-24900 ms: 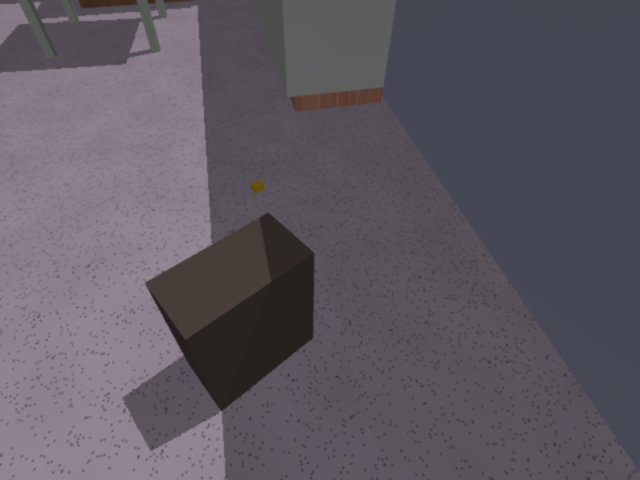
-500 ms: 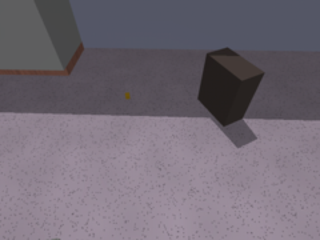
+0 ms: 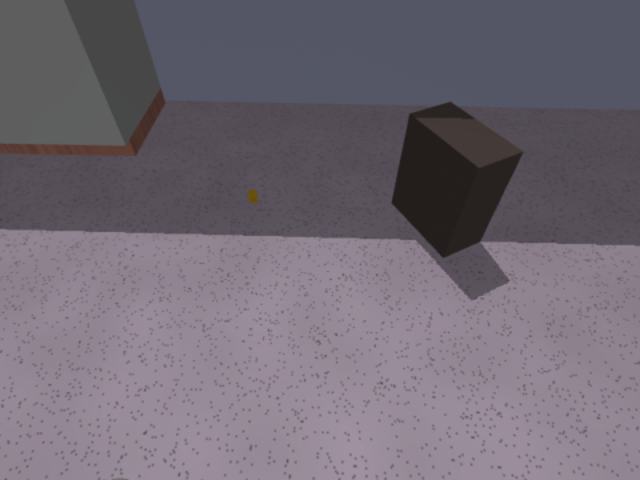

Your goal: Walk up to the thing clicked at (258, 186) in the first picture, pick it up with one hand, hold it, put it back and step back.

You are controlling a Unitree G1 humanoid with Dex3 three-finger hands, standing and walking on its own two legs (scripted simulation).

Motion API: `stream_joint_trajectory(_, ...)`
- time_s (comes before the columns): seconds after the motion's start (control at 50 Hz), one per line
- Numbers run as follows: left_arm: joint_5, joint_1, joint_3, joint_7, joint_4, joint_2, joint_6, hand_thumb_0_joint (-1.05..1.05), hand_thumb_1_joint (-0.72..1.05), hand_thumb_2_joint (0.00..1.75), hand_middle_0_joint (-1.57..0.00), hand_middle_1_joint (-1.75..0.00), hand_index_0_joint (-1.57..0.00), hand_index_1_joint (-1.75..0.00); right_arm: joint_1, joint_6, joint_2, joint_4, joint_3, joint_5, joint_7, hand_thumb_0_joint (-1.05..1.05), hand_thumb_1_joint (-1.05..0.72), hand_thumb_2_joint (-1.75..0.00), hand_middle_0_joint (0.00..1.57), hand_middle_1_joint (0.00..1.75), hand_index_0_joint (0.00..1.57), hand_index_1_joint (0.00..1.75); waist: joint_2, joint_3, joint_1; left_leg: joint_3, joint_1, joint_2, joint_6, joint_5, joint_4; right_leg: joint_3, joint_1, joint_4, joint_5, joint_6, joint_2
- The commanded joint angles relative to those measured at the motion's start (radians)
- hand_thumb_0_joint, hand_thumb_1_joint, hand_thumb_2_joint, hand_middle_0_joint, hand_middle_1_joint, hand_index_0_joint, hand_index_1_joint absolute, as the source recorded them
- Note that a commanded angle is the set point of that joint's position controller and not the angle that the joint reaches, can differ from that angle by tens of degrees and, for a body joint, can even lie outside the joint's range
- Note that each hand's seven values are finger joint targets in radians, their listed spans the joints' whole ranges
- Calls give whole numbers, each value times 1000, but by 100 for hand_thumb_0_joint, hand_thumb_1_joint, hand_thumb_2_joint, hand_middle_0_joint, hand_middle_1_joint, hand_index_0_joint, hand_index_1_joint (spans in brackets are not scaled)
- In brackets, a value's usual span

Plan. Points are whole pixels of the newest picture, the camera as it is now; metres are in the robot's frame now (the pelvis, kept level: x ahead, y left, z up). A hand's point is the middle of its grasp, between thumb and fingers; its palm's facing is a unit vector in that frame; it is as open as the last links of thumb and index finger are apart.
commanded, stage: stand
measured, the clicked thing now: (252, 196) +1.43 +0.32 -0.76
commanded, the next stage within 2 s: none
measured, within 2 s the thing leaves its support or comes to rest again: neither
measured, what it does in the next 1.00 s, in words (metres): stands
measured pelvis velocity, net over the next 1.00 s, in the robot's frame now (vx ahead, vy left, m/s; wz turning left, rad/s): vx -0.01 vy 0.01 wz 0.02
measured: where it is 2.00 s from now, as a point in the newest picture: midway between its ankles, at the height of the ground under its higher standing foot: outside the picture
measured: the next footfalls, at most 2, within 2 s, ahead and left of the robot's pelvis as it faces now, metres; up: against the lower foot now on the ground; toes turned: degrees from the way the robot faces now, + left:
none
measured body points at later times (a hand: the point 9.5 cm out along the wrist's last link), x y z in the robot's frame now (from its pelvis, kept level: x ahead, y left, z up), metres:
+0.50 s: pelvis -0.02 +0.01 +0.00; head -0.01 +0.01 +0.45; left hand +0.05 +0.31 -0.13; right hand +0.05 -0.29 -0.13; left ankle +0.01 +0.13 -0.75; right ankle +0.00 -0.12 -0.75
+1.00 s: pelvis -0.01 +0.01 +0.00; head +0.00 +0.01 +0.45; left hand +0.06 +0.31 -0.13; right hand +0.08 -0.29 -0.13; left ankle +0.01 +0.13 -0.75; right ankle +0.00 -0.12 -0.75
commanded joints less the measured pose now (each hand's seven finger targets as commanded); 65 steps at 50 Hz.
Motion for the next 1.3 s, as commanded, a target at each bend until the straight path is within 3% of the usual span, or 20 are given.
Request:
stream_joint_trajectory(0.0,-4,-54,41,17,-57,215,-20,0,90,90,-20,-30,-20,-30,-64,-17,-208,-63,-40,-1,-11,0,-90,-90,20,30,20,30,-6,-121,5,-100,70,96,30,124,-72,80,6,-82,215,-22,-115)
stream_joint_trajectory(0.1,-2,-49,40,16,-54,220,-23,0,90,90,-20,-30,-20,-30,-58,-16,-201,-52,-42,-4,-8,0,-90,-90,20,30,20,30,-19,-127,4,-102,98,99,30,109,-86,81,-12,-99,183,-20,-121)
stream_joint_trajectory(0.18,-1,-41,38,13,-50,217,-20,0,90,90,-20,-30,-20,-30,-52,-16,-205,-46,-44,-5,-4,0,-90,-90,20,30,20,30,-5,-74,5,-113,49,93,32,-24,-116,86,-41,-132,50,-16,-116)
stream_joint_trajectory(0.28,4,-26,37,12,-55,217,-20,0,90,90,-20,-30,-20,-30,-39,-15,-203,-42,-49,-8,1,0,-90,-90,20,30,20,30,-17,-57,5,-123,40,88,33,-92,-121,88,-89,-149,-50,-15,-115)
stream_joint_trajectory(0.4,4,3,36,10,-60,219,-24,0,90,90,-20,-30,-20,-30,-36,-17,-204,-45,-53,-8,3,0,-90,-90,20,30,20,30,1,-79,8,-132,34,91,41,-78,-122,84,-63,-132,8,-19,-118)
stream_joint_trajectory(0.44,2,4,36,10,-62,218,-27,0,90,90,-20,-30,-20,-30,-31,-19,-202,-45,-51,-8,4,0,-90,-90,20,30,20,30,-7,-105,6,-128,53,94,45,-21,-109,85,-44,-122,57,-18,-125)
stream_joint_trajectory(0.56,2,24,32,11,-63,216,-22,0,90,90,-20,-30,-20,-30,-30,-20,-212,-38,-53,-8,-1,0,-90,-90,20,30,20,30,1,-92,14,-136,51,98,42,9,-116,73,-44,-106,60,-19,-117)
stream_joint_trajectory(0.68,2,36,31,10,-62,215,-18,0,90,90,-20,-30,-20,-30,-19,-18,-205,-39,-47,-6,-1,0,-90,-90,20,30,20,30,10,-69,12,-143,14,91,40,-65,-139,70,-40,-106,50,-20,-119)
stream_joint_trajectory(0.78,3,35,26,13,-70,218,-22,0,90,90,-20,-30,-20,-30,-13,-18,-204,-39,-47,-6,0,0,-90,-90,20,30,20,30,-15,-98,7,-131,58,92,44,54,-104,69,-38,-104,89,-19,-126)
stream_joint_trajectory(0.82,3,34,25,12,-68,215,-20,0,90,90,-20,-30,-20,-30,-14,-18,-204,-37,-45,-4,-1,0,-90,-90,20,30,20,30,-11,-72,6,-134,36,89,41,8,-113,68,-41,-109,69,-18,-125)
stream_joint_trajectory(0.9,4,39,22,14,-69,215,-21,0,90,90,-20,-30,-20,-30,-25,-15,-203,-37,-45,-3,1,0,-90,-90,20,30,20,30,-26,-65,10,-134,43,87,42,17,-111,67,-50,-116,64,-16,-126)
stream_joint_trajectory(1.04,2,32,24,17,-77,224,-23,0,90,90,-20,-30,-20,-30,-27,-18,-208,-43,-45,-2,0,0,-90,-90,20,30,20,30,-3,-118,8,-122,89,94,42,146,-86,62,-16,-101,169,-16,-134)
stream_joint_trajectory(1.14,3,31,26,16,-74,227,-19,0,90,90,-20,-30,-20,-30,-26,-15,-204,-41,-42,-1,-2,0,-90,-90,20,30,20,30,-14,-79,10,-125,55,87,39,67,-105,64,-19,-116,117,-16,-131)
stream_joint_trajectory(1.28,3,35,24,15,-76,222,-21,0,90,90,-20,-30,-20,-30,-25,-16,-209,-45,-42,-1,-2,0,-90,-90,20,30,20,30,-1,-103,13,-121,71,89,41,104,-99,62,-4,-112,149,-16,-136)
